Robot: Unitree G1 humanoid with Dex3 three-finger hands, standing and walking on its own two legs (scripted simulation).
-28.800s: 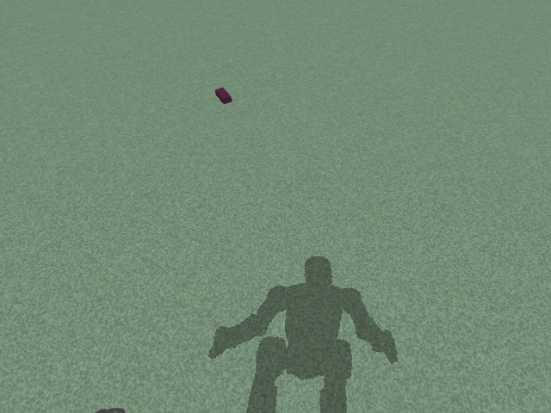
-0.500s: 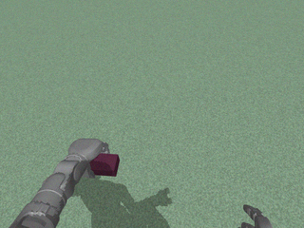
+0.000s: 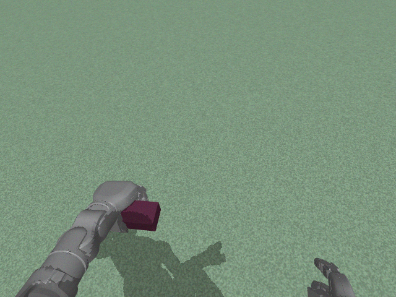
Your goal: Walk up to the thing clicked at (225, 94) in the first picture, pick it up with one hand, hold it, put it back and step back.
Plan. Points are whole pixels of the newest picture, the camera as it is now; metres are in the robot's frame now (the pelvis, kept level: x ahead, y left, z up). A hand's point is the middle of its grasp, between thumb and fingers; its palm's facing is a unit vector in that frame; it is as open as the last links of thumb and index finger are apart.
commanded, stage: hold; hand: left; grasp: from above
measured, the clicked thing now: (132, 214) +0.30 +0.20 -0.07
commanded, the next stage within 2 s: crouch in 0.56 s
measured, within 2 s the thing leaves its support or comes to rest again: neither
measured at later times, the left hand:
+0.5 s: hand (121, 210) +0.29 +0.21 -0.04, palm faces -0.44 -0.02 -0.90, open 8.6 cm
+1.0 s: hand (128, 223) +0.29 +0.21 -0.10, palm faces -0.46 +0.02 -0.89, open 8.4 cm
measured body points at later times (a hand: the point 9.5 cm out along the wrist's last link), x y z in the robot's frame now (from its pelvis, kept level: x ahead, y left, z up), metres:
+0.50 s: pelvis +0.00 +0.00 +0.00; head +0.02 -0.02 +0.45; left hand +0.31 +0.21 +0.01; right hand +0.15 -0.26 -0.12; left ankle +0.01 +0.09 -0.74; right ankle +0.02 -0.11 -0.74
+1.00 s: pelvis -0.01 +0.00 -0.02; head +0.05 -0.01 +0.43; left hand +0.31 +0.21 -0.05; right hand +0.13 -0.27 -0.14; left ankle +0.01 +0.09 -0.74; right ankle +0.02 -0.11 -0.74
